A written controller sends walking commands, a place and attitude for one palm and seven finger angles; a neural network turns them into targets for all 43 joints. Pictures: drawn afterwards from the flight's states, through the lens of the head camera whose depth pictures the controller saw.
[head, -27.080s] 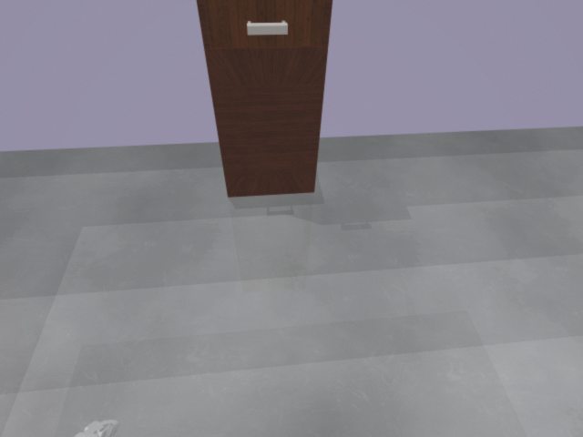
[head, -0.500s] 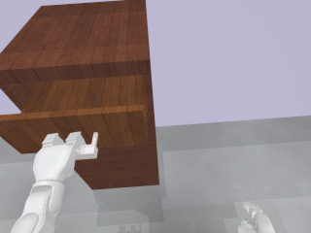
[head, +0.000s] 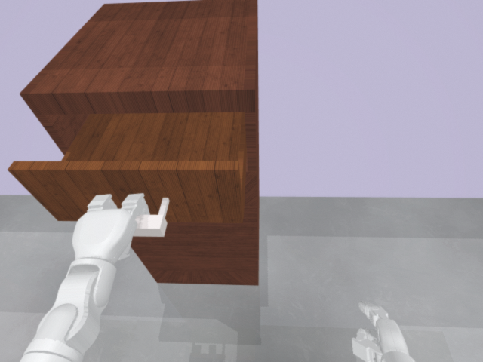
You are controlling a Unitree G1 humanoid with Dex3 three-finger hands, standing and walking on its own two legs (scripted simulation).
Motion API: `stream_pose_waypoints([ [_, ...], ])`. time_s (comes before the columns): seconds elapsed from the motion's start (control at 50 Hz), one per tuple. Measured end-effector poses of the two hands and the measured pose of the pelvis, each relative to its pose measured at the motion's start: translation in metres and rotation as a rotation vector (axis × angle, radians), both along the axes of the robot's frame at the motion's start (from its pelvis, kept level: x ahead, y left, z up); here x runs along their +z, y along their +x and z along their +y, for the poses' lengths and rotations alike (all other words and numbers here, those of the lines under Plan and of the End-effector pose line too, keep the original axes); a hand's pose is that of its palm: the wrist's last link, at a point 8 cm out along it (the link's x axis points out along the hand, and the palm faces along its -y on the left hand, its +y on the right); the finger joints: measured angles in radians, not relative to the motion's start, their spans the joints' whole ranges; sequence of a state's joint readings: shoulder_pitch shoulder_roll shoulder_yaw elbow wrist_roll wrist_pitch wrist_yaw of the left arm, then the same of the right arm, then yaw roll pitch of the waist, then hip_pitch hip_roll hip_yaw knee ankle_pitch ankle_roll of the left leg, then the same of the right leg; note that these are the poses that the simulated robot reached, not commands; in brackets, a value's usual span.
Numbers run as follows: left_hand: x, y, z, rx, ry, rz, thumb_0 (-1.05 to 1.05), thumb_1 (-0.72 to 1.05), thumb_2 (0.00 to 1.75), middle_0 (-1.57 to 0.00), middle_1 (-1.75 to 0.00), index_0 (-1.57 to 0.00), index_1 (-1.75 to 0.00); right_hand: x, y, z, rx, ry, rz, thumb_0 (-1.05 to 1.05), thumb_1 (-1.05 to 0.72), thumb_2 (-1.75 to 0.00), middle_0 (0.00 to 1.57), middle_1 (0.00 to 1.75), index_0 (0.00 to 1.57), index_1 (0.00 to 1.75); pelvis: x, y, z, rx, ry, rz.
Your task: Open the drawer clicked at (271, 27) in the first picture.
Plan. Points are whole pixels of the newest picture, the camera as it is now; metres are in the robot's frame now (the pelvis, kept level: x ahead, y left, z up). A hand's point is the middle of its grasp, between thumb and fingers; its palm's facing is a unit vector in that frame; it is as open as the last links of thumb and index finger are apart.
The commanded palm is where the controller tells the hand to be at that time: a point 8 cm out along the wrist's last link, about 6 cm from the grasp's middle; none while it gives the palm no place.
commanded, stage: pull the drawer open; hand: left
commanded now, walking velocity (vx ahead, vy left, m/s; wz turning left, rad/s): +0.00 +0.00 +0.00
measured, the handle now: (130, 214) +0.33 +0.25 +0.05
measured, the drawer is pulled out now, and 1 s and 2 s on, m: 0.14 0.29 0.29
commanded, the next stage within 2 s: open the thumb to release the handle in 0.78 s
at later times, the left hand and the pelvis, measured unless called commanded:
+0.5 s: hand (102, 303) +0.18 +0.24 +0.03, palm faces -0.01 -0.11 -0.99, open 6.1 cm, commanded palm +0.14 +0.25 +0.09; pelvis +0.01 +0.01 -0.01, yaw -3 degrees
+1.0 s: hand (87, 343) +0.13 +0.24 +0.03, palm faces +0.02 -0.07 -1.00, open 6.2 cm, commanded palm +0.11 +0.24 +0.09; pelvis -0.01 +0.00 -0.01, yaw -2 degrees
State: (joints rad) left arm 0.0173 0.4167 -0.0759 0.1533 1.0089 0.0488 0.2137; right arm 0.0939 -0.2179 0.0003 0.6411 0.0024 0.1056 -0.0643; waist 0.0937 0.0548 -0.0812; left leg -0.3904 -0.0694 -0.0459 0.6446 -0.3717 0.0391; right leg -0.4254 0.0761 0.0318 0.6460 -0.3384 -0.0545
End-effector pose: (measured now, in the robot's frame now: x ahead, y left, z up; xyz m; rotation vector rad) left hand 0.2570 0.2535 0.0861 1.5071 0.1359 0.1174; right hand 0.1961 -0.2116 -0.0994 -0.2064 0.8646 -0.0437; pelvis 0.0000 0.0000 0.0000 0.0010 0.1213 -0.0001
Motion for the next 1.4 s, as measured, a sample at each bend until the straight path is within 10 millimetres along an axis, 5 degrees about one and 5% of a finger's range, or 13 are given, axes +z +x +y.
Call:
stream_pose_waypoints([
  [0.14,0.0,-0.006,0.0,0.002,-0.015,0.008,0.04,0.65,0.74,-0.3,-1.35,-0.41,-1.35,-0.001,-0.021,-0.027,-0.084,-0.011,0.007,0.01,-0.91,-0.9,0.2,0.3,0.2,0.3,0.0,0.001,-0.002,-0.034,0.006,0.008],
  [0.28,0.001,-0.035,-0.003,0.0,-0.043,0.003,0.05,0.66,0.72,-0.26,-1.35,-0.41,-1.35,0.007,-0.023,-0.04,-0.113,-0.017,-0.022,0.01,-0.91,-0.9,0.2,0.3,0.2,0.3,-0.001,0.008,0.0,-0.057,0.005,0.017],
  [0.4,0.001,-0.07,-0.006,0.0,-0.049,0.002,0.06,0.66,0.72,-0.27,-1.35,-0.41,-1.35,0.01,-0.005,-0.032,-0.065,-0.008,-0.047,0.01,-0.91,-0.9,0.2,0.3,0.2,0.3,-0.004,0.012,0.005,-0.054,-0.001,0.028],
  [0.66,0.002,-0.125,-0.012,0.016,-0.038,-0.001,0.04,0.63,0.74,-0.3,-1.35,-0.41,-1.35,0.015,0.036,0.021,0.083,0.089,-0.146,0.01,-0.91,-0.9,0.2,0.3,0.2,0.3,-0.012,0.008,0.009,-0.042,-0.008,0.02],
  [0.8,0.002,-0.141,-0.014,0.027,-0.045,0.007,0.05,0.62,0.73,-0.3,-1.34,-0.41,-1.35,0.019,0.029,0.026,0.104,0.105,-0.161,0.01,-0.91,-0.9,0.2,0.3,0.2,0.3,-0.013,0.004,0.007,-0.049,-0.009,0.006],
  [1.0,0.0,-0.15,-0.014,0.006,-0.005,-0.031,0.02,0.61,0.75,-0.36,-1.35,-0.41,-1.34,0.007,0.005,0.0,0.091,0.01,-0.093,0.01,-0.91,-0.9,0.2,0.3,0.2,0.3,-0.015,-0.012,0.001,-0.027,-0.006,-0.017],
  [1.14,0.004,-0.143,-0.015,0.044,-0.015,-0.069,0.01,0.43,0.7,-0.44,-1.33,-0.39,-1.31,0.0,-0.011,-0.006,0.045,0.026,-0.071,0.01,-0.91,-0.9,0.2,0.3,0.2,0.3,-0.013,-0.019,-0.007,-0.022,0.004,-0.032],
  [1.4,0.008,-0.143,-0.016,0.048,-0.011,-0.007,0.0,-0.27,0.4,-0.4,-1.25,-0.34,-1.23,0.012,-0.012,-0.016,0.044,0.018,-0.108,0.01,-0.91,-0.9,0.2,0.3,0.2,0.3,-0.005,-0.027,-0.022,-0.019,0.011,-0.063],
])
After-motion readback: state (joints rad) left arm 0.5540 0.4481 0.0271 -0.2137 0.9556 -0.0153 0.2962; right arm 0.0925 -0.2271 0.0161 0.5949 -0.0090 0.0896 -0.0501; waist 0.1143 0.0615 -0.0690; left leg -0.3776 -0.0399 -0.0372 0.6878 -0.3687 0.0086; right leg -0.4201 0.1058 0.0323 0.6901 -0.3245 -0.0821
